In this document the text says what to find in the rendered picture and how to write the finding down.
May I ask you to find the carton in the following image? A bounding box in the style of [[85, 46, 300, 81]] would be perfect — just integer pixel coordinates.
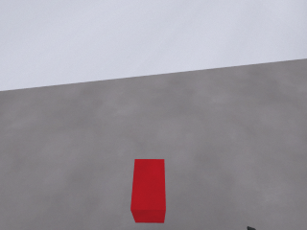
[[130, 159, 166, 223]]

